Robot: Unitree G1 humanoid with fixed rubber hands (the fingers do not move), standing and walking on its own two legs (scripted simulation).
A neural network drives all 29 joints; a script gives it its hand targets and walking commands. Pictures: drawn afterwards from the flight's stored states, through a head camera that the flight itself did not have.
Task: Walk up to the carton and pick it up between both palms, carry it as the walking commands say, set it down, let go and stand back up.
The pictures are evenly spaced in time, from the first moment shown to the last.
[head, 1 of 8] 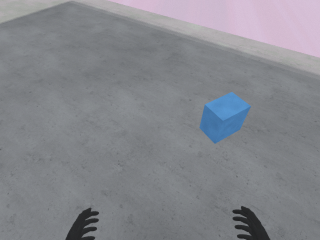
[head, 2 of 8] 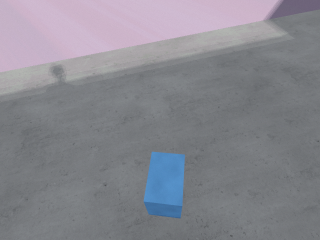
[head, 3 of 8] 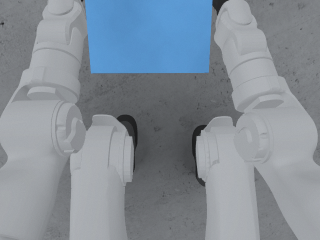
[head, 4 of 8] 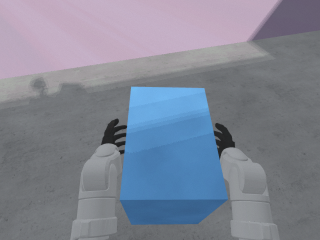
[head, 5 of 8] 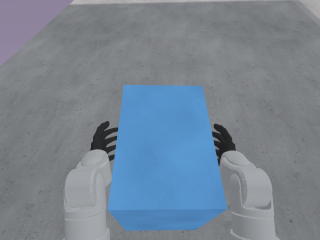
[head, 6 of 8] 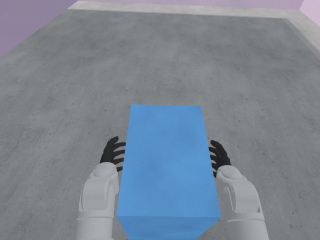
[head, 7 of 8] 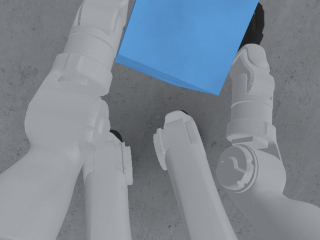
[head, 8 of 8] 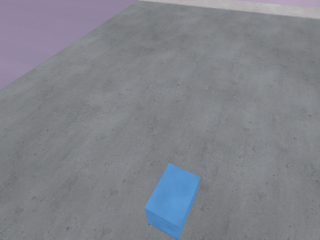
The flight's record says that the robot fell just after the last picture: no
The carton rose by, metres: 0.70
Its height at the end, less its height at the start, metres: +0.00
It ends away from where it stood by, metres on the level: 1.72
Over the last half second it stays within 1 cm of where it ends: yes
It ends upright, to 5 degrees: yes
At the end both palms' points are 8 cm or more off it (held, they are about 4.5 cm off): yes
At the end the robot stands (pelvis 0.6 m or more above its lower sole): yes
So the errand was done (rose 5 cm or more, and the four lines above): yes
